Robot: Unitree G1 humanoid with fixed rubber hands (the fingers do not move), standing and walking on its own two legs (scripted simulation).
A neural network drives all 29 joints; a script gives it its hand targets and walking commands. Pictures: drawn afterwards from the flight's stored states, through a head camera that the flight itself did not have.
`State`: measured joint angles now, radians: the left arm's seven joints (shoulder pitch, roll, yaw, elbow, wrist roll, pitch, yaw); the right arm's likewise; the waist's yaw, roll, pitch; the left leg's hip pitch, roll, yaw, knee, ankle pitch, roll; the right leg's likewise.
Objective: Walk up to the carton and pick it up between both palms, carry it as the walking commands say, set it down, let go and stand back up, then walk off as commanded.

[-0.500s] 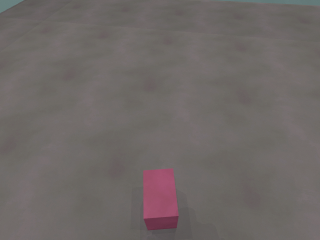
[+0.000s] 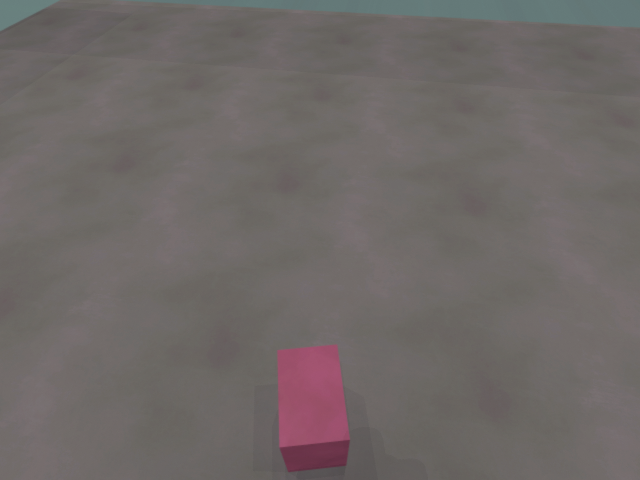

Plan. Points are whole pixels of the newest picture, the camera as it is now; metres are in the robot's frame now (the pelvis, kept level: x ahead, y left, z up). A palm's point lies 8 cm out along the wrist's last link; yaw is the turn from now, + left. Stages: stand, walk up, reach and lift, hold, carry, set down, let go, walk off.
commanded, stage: reach and lift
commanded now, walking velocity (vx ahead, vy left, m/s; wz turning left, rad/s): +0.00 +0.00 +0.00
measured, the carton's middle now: (312, 409) +0.43 +0.04 -0.65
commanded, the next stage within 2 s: none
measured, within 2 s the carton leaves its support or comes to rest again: neither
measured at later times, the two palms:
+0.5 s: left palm out of the picture +0.14 +0.21 -0.16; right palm out of the picture +0.14 -0.21 -0.17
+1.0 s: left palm (201, 440) +0.24 +0.20 -0.18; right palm (438, 415) +0.26 -0.17 -0.18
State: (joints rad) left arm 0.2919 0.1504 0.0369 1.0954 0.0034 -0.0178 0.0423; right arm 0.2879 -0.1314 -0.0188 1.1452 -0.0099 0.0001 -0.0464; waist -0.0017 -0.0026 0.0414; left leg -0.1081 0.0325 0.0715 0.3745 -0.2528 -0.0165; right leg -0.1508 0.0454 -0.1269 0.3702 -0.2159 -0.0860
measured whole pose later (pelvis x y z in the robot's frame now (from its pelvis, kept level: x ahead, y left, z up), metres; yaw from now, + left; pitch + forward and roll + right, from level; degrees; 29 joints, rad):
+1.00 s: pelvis -0.09 +0.04 -0.08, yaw -2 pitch +20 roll +1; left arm -0.50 0.03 0.14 0.60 -0.04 0.47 0.16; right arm -0.61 -0.23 -0.15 0.80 -0.06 0.41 0.06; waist 0.04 0.01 0.06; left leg -0.99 -0.05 0.03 0.99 -0.36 0.03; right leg -1.03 0.00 -0.03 0.97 -0.30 -0.04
